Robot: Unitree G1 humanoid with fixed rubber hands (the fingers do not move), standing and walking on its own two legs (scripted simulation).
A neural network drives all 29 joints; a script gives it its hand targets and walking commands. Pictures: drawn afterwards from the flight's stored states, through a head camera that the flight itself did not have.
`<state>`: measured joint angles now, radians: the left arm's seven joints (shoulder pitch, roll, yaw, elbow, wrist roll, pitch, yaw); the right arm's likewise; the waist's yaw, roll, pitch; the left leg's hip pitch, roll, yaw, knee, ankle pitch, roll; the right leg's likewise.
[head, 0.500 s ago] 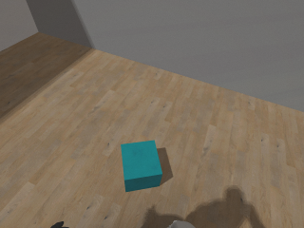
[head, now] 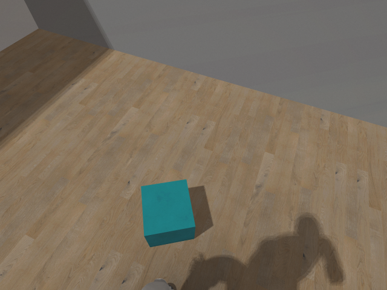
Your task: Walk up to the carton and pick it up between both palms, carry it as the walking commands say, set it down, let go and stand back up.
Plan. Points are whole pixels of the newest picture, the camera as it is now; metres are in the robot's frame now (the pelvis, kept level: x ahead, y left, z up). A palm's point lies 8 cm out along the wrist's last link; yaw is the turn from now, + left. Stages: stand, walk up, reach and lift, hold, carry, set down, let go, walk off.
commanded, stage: walk up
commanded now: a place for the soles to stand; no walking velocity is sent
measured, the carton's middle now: (168, 213) +0.52 +0.12 -0.66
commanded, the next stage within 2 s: none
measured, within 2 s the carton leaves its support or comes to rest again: neither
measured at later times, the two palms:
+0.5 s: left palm out of the picture +0.10 +0.27 -0.11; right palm out of the picture +0.09 -0.36 -0.10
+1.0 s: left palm out of the picture +0.08 +0.29 -0.12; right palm out of the picture +0.11 -0.35 -0.10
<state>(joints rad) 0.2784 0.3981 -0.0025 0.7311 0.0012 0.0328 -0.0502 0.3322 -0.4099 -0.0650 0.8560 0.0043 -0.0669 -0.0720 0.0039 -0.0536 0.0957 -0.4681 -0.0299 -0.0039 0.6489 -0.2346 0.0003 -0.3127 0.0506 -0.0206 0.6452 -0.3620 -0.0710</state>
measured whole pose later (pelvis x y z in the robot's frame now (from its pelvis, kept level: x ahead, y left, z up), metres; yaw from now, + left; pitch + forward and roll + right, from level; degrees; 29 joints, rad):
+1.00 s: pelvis +0.02 -0.01 -0.02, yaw +6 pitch -2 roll +0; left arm 0.18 0.40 0.00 0.81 0.00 0.03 -0.03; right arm 0.28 -0.44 -0.07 0.86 -0.01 -0.04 -0.03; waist 0.00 -0.02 0.12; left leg -0.34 -0.02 -0.07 0.76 -0.38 0.02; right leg -0.36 -0.03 -0.06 0.78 -0.39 -0.03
